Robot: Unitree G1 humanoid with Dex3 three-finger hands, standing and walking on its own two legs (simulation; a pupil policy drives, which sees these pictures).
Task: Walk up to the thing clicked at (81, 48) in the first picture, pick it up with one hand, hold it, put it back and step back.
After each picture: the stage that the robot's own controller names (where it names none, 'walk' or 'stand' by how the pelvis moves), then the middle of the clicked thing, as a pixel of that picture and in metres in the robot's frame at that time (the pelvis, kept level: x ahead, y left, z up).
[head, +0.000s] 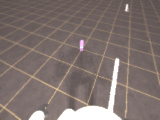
stand; (81, 45) +1.40 +0.17 -0.66
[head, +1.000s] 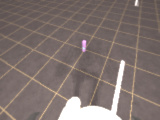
walk; (84, 46) +1.28 +0.19 -0.65
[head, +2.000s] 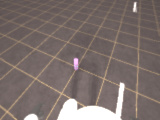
walk; (76, 64) +0.80 +0.22 -0.64
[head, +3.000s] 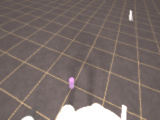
walk; (71, 83) +0.50 +0.16 -0.64
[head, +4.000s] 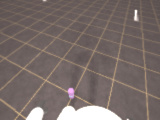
stand; (71, 93) +0.35 +0.17 -0.65
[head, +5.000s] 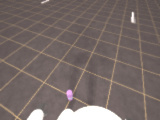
stand; (69, 95) +0.34 +0.18 -0.66
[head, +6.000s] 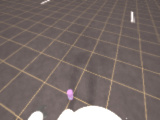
stand; (70, 95) +0.35 +0.18 -0.66
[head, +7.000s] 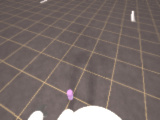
stand; (70, 95) +0.34 +0.18 -0.66
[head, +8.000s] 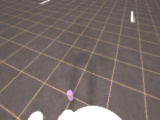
stand; (70, 95) +0.34 +0.18 -0.66
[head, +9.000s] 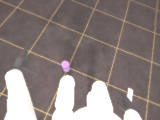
go down; (66, 67) +0.39 +0.19 -0.40
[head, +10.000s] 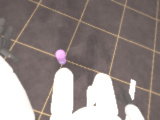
go down; (61, 58) +0.42 +0.22 -0.28
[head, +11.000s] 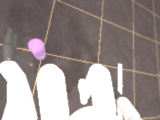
close in; (39, 51) +0.40 +0.26 -0.17
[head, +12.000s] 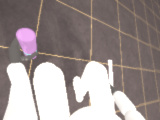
close; (29, 47) +0.41 +0.28 -0.15
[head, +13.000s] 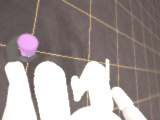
lift; (28, 49) +0.38 +0.28 -0.16
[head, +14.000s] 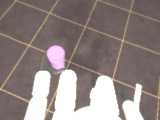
lift; (58, 62) +0.33 +0.21 +0.00
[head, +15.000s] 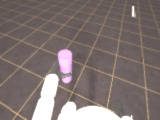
hold; (66, 68) +0.32 +0.15 +0.07
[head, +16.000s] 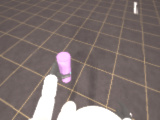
hold; (65, 69) +0.32 +0.16 +0.04
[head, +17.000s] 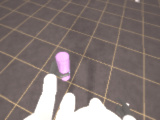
crouch; (64, 68) +0.34 +0.16 +0.00
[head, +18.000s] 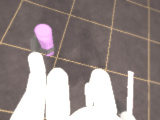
lower; (46, 43) +0.46 +0.24 -0.05
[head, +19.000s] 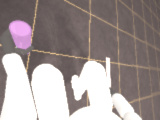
lower; (23, 41) +0.43 +0.29 -0.16
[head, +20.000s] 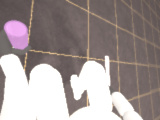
lower; (19, 41) +0.43 +0.30 -0.16
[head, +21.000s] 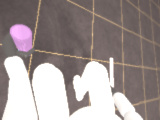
lower; (24, 44) +0.41 +0.30 -0.15
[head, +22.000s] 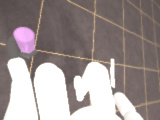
lower; (27, 46) +0.40 +0.29 -0.15
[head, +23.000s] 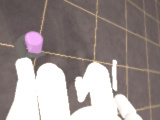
open; (34, 48) +0.41 +0.27 -0.16
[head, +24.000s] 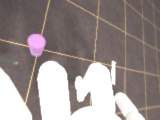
stand; (36, 47) +0.40 +0.27 -0.16
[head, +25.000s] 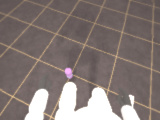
walk; (69, 73) +0.40 +0.19 -0.47
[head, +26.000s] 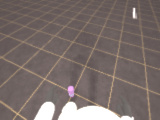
stand; (71, 91) +0.37 +0.17 -0.60
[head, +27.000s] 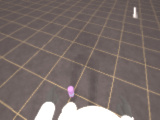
stand; (71, 92) +0.37 +0.17 -0.60
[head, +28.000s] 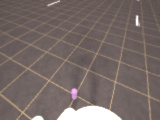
stand; (74, 94) +0.39 +0.14 -0.65
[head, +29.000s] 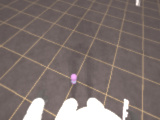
walk; (73, 79) +0.45 +0.12 -0.64
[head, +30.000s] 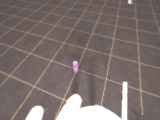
walk; (75, 67) +0.69 +0.21 -0.63
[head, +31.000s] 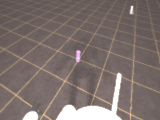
stand; (78, 56) +1.03 +0.19 -0.64
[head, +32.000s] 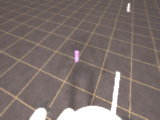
stand; (76, 56) +1.02 +0.21 -0.66
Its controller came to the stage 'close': yes
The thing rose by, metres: 0.69
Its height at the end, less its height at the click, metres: +0.00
